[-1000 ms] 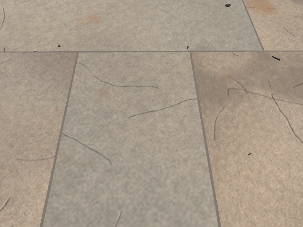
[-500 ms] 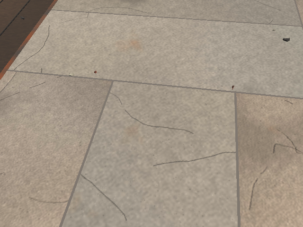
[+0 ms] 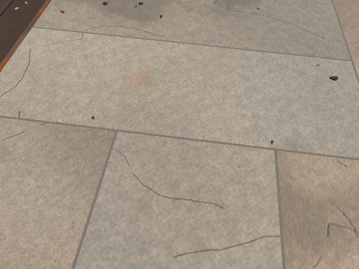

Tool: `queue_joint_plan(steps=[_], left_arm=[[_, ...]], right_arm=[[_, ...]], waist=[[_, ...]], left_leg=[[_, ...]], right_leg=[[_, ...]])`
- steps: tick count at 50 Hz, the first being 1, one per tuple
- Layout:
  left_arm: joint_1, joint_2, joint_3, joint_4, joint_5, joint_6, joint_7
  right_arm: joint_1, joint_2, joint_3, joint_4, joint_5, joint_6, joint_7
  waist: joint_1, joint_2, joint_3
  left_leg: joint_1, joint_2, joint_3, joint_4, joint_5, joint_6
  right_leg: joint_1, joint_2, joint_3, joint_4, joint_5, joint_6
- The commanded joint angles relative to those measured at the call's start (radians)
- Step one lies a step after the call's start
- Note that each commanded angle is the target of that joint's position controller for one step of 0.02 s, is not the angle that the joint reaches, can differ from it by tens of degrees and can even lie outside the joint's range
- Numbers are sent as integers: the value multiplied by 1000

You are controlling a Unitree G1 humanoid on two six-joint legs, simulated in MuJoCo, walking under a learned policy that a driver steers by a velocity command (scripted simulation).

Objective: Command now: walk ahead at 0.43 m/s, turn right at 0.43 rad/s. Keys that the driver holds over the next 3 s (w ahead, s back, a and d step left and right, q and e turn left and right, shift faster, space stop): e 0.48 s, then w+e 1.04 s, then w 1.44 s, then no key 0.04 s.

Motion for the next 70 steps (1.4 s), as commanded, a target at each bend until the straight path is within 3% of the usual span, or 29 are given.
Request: queue_joint_plan(steps=[1,4,10,15,17,18,19,20,22,23,26,29,35,39,40,41,42,43,45,48,58,60,62,63,64,65,66,68,70], left_arm=[[19,48,20,-55,17,21,-13],[-18,26,22,-80,19,42,-18],[-198,1,-3,-162,20,47,-43],[-182,57,14,-190,35,43,-40],[-41,106,35,-156,47,16,-20],[-17,232,64,-167,42,8,-5],[3,288,86,-182,-10,30,-1],[-22,249,80,-200,-27,49,3],[-148,148,50,-206,-10,68,16],[-179,125,44,-211,-12,71,21],[-178,131,47,-215,1,58,9],[-166,165,60,-217,6,57,4],[-130,189,74,-213,12,55,-3],[-242,173,76,-248,7,66,-11],[-292,144,71,-272,7,64,-6],[-237,49,50,-272,-9,57,2],[-246,46,40,-299,3,44,0],[-261,114,50,-302,28,35,-11],[-170,141,60,-257,31,33,-40],[-191,118,49,-257,36,49,-64],[-469,65,6,-364,33,46,-97],[-450,71,6,-364,41,45,-88],[-281,99,23,-321,42,34,-66],[-93,129,41,-259,48,24,-51],[41,239,74,-238,49,23,-32],[33,325,90,-251,14,26,-21],[50,308,88,-241,9,33,-11],[-40,203,58,-220,3,26,4],[-125,158,39,-235,-1,16,6]], right_arm=[[103,-86,-25,-3,12,-23,-11],[130,-105,-32,17,26,-37,-15],[136,-127,-39,37,25,-10,-27],[152,-175,-62,47,31,20,-37],[178,-180,-66,46,30,40,-33],[251,-112,-51,7,14,47,-28],[250,-107,-47,-25,22,69,-25],[201,-129,-47,-18,7,81,-25],[101,-118,-47,-31,16,80,-28],[105,-125,-49,-36,4,88,-30],[157,-107,-46,-21,-6,110,-19],[95,-115,-48,-49,-7,108,-7],[48,-115,-45,-73,3,80,-3],[220,-114,-43,-34,26,58,-17],[334,-140,-50,-2,20,51,-32],[338,-224,-67,0,16,43,-50],[213,-300,-82,-52,-9,42,-56],[152,-258,-77,-57,-11,39,-54],[81,-190,-60,-71,10,18,-34],[154,-170,-57,-50,11,1,-20],[304,-195,-69,26,9,-3,-8],[314,-212,-70,44,14,7,-12],[316,-241,-71,57,21,17,-15],[305,-238,-66,50,25,20,-17],[307,-174,-48,-8,34,17,-5],[248,-129,-42,-80,19,4,10],[126,-190,-54,-102,15,-1,13],[135,-153,-38,-89,22,-13,14],[192,-153,-39,-71,-10,17,17]], waist=[[-26,123,-10],[1,111,-31],[-32,146,-16],[-29,143,-54],[37,12,-148],[-10,-190,-227],[13,-234,-359],[24,-58,-309],[-23,6,-84],[-47,-22,-60],[-63,-25,-135],[-41,-75,-105],[-23,-83,-85],[-134,-79,-51],[-192,-38,-21],[-157,226,-30],[-110,268,9],[-58,132,49],[-2,125,35],[-44,144,38],[-147,173,89],[-128,186,69],[-36,177,-47],[53,131,-165],[102,-38,-306],[62,-213,-386],[108,-71,-306],[13,10,-102],[-63,-6,-63]], left_leg=[[175,281,-229,-271,282,95],[185,276,-86,-228,653,108],[151,229,93,-186,641,91],[246,278,92,30,708,68],[182,214,127,376,509,1],[-60,116,137,666,-187,-49],[-254,-48,-16,882,-520,-81],[-296,19,-115,896,-467,-85],[-303,62,-132,770,-304,-83],[-261,72,-136,702,-259,-84],[-171,47,-127,630,-209,-85],[-202,37,-128,505,-199,-96],[-138,-3,-126,319,-217,-86],[222,-65,-82,-11,-199,-17],[389,-39,-86,-171,-185,4],[455,221,-354,-286,-396,23],[333,439,-709,-399,-617,103],[210,430,-691,-398,-653,128],[189,305,-474,-386,-473,83],[209,240,-267,-378,-265,69],[324,266,-1,-301,195,59],[337,271,47,-213,429,45],[332,270,108,71,841,34],[221,246,139,311,779,9],[-113,191,142,641,364,-38],[-390,24,16,898,-337,-78],[-489,55,-120,944,-268,-65],[-429,134,-123,788,-148,-49],[-304,147,-129,697,-158,-67]], right_leg=[[-211,-71,30,64,56,21],[-235,-60,5,41,112,48],[-133,-36,-86,-324,332,44],[-38,9,-110,-457,184,-21],[168,18,-57,-629,416,-72],[379,-262,260,-556,977,-150],[494,-401,559,-633,1011,-349],[427,-377,493,-692,778,-332],[195,-254,360,-765,516,-240],[131,-204,314,-778,472,-202],[89,-141,298,-816,247,-175],[78,-130,386,-897,-139,-174],[60,-124,463,-907,-246,-159],[-181,-43,424,-855,-268,-92],[-324,36,356,-770,-279,-13],[-438,128,200,-417,-259,21],[-553,165,107,-209,-101,35],[-508,65,162,-122,13,27],[-440,54,129,-35,124,50],[-451,20,74,58,191,73],[-336,-33,-96,-362,179,42],[-225,12,-151,-433,107,-2],[13,101,-181,-491,69,-58],[272,118,-148,-552,118,-90],[604,-120,201,-608,-134,-172],[728,-349,723,-753,-55,-261],[695,-325,646,-771,147,-260],[429,-242,391,-760,411,-212],[256,-162,290,-796,482,-192]])
Next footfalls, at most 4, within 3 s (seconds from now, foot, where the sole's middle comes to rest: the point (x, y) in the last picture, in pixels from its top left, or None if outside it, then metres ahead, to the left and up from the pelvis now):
0.34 right None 0.24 -0.11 -0.77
0.82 left None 0.28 0.07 -0.78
1.26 right None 0.34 -0.30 -0.77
1.76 left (303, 228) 0.66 -0.46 -0.78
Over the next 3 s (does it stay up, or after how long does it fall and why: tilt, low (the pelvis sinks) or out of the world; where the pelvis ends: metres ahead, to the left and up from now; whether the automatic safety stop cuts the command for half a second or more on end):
stays up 0.86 -0.94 0.01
